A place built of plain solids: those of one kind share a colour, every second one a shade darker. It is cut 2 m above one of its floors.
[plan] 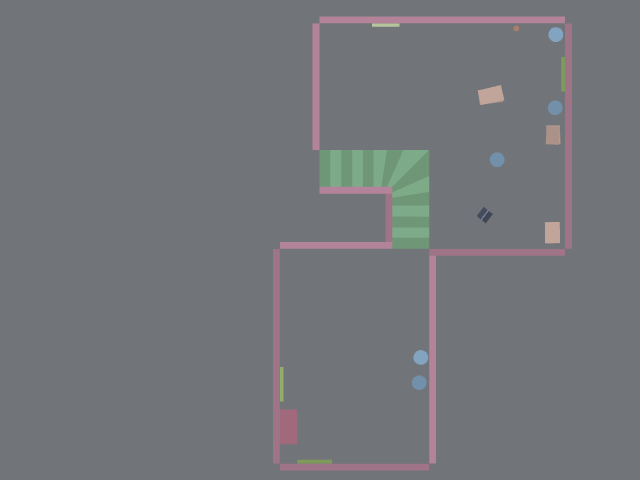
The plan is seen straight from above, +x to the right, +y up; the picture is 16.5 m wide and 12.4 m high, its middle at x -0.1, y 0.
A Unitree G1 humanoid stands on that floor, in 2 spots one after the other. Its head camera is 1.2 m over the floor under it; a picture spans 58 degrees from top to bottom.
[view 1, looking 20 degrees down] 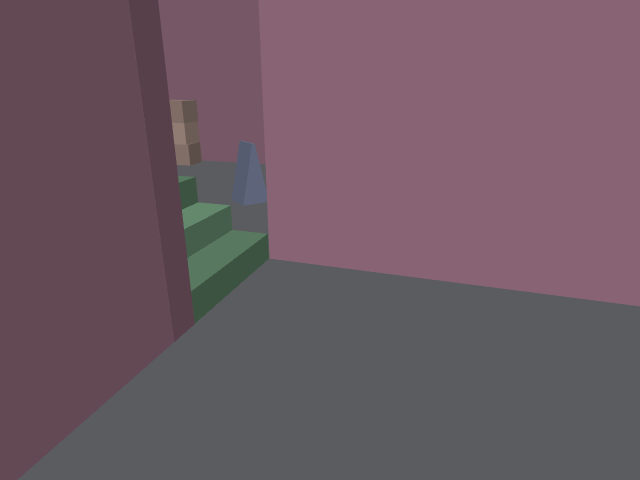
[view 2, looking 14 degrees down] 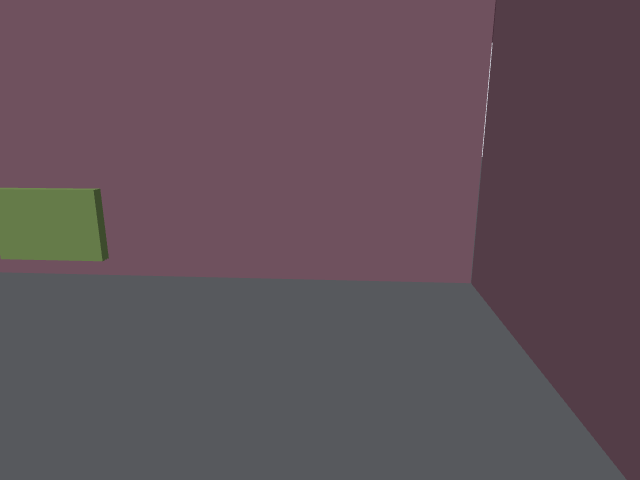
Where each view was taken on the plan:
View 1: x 0.07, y -1.47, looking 18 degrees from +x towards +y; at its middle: wall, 2.96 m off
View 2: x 2.29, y -1.23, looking -176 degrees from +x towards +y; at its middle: wall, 3.54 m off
